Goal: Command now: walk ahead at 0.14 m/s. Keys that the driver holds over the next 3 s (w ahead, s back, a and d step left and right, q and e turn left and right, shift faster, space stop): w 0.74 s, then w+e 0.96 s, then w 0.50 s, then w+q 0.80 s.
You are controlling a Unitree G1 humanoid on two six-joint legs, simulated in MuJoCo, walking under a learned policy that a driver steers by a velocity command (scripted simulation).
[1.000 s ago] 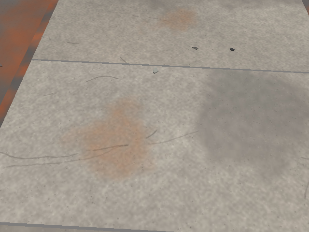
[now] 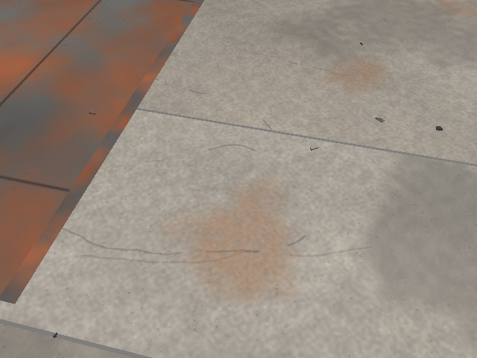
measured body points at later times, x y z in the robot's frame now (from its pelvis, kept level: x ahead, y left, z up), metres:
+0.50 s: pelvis +0.15 -0.06 +0.01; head +0.17 -0.08 +0.46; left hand +0.08 +0.20 -0.12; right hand +0.35 -0.30 -0.10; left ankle +0.31 +0.11 -0.68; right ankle +0.02 -0.14 -0.74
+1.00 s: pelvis +0.43 -0.03 +0.01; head +0.45 -0.04 +0.46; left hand +0.60 +0.23 -0.10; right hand +0.44 -0.30 -0.13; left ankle +0.40 +0.06 -0.74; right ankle +0.58 -0.22 -0.67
